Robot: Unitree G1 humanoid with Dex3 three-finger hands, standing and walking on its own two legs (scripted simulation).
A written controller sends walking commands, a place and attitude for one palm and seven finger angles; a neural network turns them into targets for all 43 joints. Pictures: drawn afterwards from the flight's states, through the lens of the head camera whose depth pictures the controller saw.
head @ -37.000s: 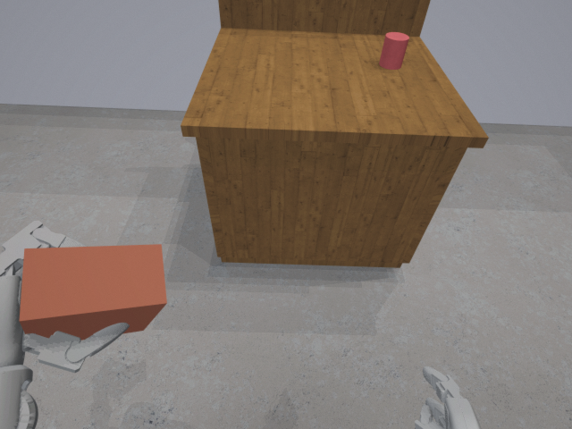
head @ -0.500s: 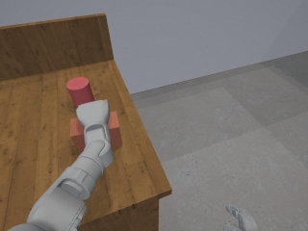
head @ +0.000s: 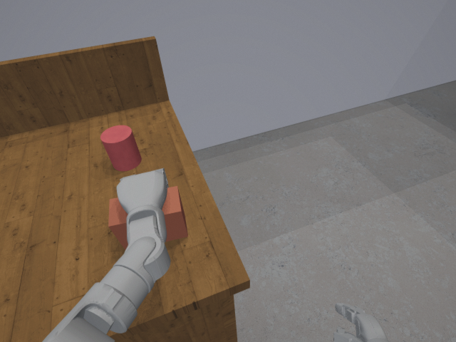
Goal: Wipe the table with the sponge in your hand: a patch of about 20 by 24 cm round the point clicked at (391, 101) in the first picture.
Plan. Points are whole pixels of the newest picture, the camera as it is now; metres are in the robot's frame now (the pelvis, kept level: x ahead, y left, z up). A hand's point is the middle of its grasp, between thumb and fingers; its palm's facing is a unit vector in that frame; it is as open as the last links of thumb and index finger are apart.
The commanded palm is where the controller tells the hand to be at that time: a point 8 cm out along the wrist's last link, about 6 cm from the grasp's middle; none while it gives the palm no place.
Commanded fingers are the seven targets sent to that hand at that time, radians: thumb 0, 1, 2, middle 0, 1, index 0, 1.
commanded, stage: wipe back along the third lane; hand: left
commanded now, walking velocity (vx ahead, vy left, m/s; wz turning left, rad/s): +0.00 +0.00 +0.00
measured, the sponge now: (153, 223) +0.35 +0.20 +0.00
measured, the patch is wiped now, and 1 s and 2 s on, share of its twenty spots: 1.00 1.00 1.00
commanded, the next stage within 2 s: slide back across to the middle lane in 1.28 s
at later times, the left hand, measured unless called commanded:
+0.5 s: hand (158, 222) +0.32 +0.16 +0.06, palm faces +0.05 -0.04 -1.00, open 10.0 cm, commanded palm +0.26 +0.14 +0.07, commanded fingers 0.00 0.10 1.30 -1.20 -1.60 -1.20 -1.60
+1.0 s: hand (158, 222) +0.32 +0.16 +0.06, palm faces +0.03 -0.05 -1.00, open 10.0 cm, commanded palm +0.27 +0.15 +0.07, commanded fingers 0.00 0.10 1.30 -1.20 -1.60 -1.20 -1.60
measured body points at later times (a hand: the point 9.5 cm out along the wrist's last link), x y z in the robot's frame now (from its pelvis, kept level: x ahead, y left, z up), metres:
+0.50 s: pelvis +0.00 -0.01 +0.00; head -0.03 -0.06 +0.45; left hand +0.31 +0.16 +0.11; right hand +0.22 -0.23 -0.09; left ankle -0.01 +0.11 -0.73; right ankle -0.05 -0.11 -0.73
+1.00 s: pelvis -0.01 -0.02 +0.00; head -0.04 -0.06 +0.45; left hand +0.32 +0.16 +0.11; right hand +0.20 -0.24 -0.10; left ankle -0.01 +0.11 -0.73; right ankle -0.05 -0.11 -0.73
